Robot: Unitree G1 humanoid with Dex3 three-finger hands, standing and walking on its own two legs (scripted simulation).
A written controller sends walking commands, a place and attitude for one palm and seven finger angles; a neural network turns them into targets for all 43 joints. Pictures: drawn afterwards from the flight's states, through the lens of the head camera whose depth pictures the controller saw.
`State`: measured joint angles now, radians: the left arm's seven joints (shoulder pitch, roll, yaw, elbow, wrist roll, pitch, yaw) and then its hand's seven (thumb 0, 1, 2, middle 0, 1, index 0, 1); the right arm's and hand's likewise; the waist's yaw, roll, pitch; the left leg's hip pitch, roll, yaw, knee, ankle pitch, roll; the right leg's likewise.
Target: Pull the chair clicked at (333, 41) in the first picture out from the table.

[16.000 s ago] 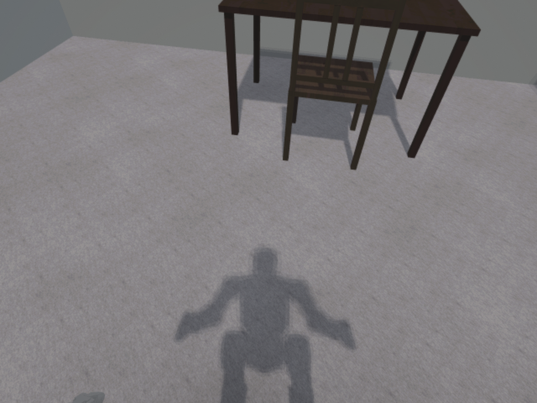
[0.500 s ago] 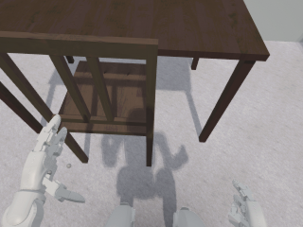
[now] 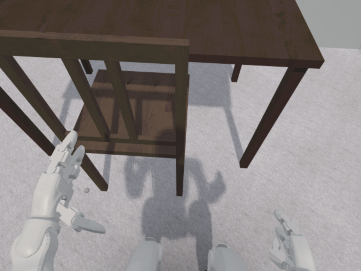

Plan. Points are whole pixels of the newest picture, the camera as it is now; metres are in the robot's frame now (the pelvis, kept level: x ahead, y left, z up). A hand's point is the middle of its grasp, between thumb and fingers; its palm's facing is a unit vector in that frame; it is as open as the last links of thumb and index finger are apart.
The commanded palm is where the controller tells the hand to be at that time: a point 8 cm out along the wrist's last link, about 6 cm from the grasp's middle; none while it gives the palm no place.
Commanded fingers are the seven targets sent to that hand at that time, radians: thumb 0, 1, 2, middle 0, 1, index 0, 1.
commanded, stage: aim the fingers beside a spindle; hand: left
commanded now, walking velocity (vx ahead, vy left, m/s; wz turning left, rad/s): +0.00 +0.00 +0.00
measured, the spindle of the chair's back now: (91, 103) +0.51 +0.29 +0.01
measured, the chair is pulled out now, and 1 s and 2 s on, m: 0.00 0.00 0.00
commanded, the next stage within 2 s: push the fingers through the gap in 1.80 s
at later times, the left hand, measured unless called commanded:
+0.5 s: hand (104, 174) +0.30 +0.19 +0.04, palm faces -0.01 -1.00 -0.05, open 16.9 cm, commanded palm +0.28 +0.24 +0.04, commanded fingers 0.00 -0.50 0.30 -0.06 -0.08 -0.06 -0.08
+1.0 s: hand (117, 159) +0.35 +0.18 +0.02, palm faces -0.01 -1.00 -0.05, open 16.9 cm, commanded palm +0.33 +0.23 +0.02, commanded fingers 0.00 -0.50 0.30 -0.06 -0.08 -0.06 -0.08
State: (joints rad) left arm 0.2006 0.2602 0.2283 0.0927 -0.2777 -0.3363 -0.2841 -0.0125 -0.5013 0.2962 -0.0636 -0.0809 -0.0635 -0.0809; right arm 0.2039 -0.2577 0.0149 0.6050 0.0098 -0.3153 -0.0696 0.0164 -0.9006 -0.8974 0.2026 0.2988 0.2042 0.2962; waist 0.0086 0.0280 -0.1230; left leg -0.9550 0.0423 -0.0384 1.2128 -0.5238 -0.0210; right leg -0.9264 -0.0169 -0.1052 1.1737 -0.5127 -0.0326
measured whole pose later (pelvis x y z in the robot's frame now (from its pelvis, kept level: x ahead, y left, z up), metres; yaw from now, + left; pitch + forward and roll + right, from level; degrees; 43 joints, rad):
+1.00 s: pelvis +0.00 +0.00 -0.02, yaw -1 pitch +20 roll -1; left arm -0.16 0.23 0.19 0.40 -0.18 -0.38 -0.19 -0.01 -0.50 0.30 -0.06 -0.08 -0.06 -0.08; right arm 0.20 -0.25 0.00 0.64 -0.01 -0.23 -0.04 0.02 -0.90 -0.90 0.20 0.30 0.20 0.30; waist -0.02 0.02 -0.15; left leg -1.10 0.04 -0.01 1.29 -0.54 -0.01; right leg -1.08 -0.02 -0.08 1.26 -0.53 -0.03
